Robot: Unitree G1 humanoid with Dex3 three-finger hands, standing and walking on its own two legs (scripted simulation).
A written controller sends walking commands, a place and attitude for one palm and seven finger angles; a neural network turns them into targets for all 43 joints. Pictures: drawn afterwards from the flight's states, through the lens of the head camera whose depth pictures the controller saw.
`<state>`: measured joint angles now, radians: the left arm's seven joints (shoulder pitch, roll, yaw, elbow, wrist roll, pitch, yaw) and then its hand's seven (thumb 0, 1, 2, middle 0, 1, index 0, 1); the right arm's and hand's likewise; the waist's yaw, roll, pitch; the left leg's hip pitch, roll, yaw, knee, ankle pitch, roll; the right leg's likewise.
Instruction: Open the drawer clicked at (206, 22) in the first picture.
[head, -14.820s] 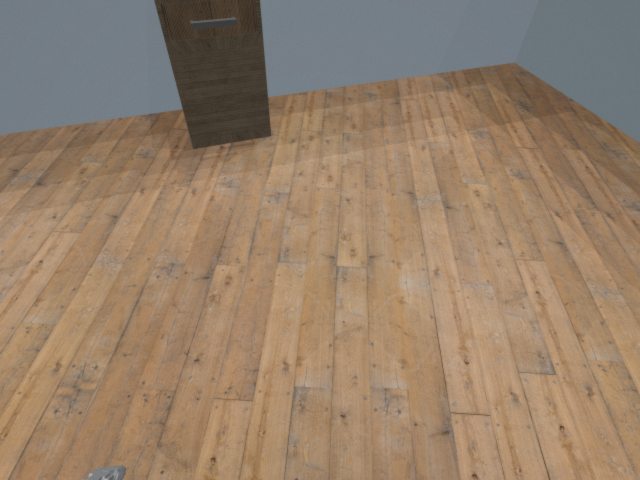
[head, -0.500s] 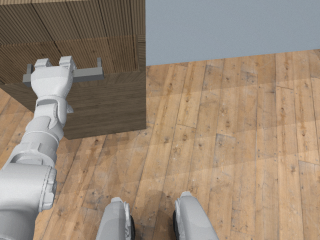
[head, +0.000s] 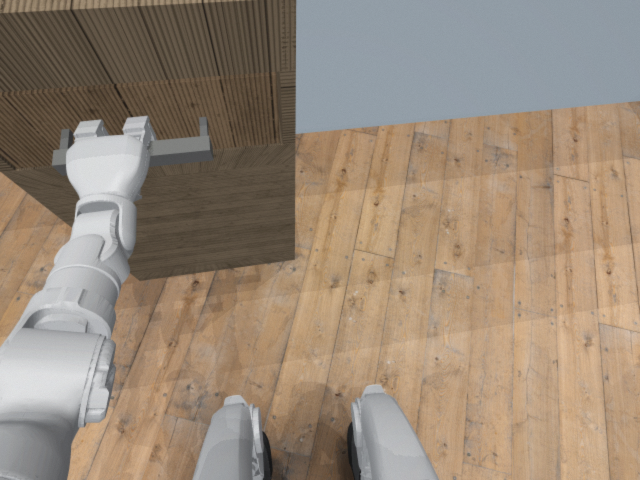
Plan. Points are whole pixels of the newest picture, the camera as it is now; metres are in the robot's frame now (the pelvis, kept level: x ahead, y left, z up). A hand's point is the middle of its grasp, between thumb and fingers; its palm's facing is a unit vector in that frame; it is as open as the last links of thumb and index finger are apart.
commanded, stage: pull the drawer open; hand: left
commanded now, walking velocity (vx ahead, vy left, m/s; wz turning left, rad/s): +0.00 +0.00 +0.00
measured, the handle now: (136, 142) +0.56 +0.21 -0.01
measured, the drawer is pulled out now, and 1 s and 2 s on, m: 0.00 0.09 0.21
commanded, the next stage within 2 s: none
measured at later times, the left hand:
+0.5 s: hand (128, 212) +0.46 +0.22 -0.03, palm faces -0.04 -0.06 -1.00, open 6.0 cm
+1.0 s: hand (128, 252) +0.40 +0.21 -0.03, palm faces -0.05 -0.07 -1.00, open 6.0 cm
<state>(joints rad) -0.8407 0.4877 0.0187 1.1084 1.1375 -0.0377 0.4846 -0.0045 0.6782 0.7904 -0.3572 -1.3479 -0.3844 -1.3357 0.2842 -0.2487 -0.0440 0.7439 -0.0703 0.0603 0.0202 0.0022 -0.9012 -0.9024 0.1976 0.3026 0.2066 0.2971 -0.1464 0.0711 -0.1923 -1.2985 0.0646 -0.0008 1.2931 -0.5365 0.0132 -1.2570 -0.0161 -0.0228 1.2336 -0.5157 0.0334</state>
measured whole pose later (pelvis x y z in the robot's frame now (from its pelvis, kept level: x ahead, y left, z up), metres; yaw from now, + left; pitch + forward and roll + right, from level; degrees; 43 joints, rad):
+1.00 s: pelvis +0.05 +0.01 +0.04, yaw -1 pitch +25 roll -2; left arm -0.25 0.29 -0.05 0.64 1.14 0.04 0.57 0.01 0.70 0.75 -0.28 -1.35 -0.36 -1.28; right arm 0.20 -0.22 -0.07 0.66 -0.07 0.11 0.03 0.00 -0.90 -0.90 0.20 0.30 0.21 0.30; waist -0.06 0.05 -0.21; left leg -1.00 0.06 0.04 1.12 -0.56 0.02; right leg -0.98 -0.01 0.01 1.07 -0.52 0.03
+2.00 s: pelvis +0.02 -0.01 +0.03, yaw +0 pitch +21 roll -1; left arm 0.13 0.26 -0.09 0.36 1.14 0.05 0.62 0.02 0.70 0.76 -0.28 -1.31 -0.36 -1.29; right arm 0.15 -0.22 -0.05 0.62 -0.07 0.07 0.01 0.01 -0.90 -0.90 0.20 0.30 0.21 0.30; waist -0.02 0.04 -0.21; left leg -0.98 0.07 0.03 1.17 -0.56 -0.01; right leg -0.98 -0.01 0.01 1.16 -0.55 0.01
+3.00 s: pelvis +0.02 -0.03 +0.01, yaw +0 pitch +22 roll +1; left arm 0.53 0.28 -0.04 0.03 1.13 -0.09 0.58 0.02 0.70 0.74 -0.23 -1.28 -0.33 -1.23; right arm 0.10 -0.21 -0.02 0.51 -0.10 0.06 0.04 0.01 -0.90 -0.90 0.20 0.30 0.21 0.30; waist 0.02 0.03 -0.24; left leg -1.06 0.07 0.02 1.28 -0.60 -0.03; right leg -1.07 -0.01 0.01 1.30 -0.61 -0.01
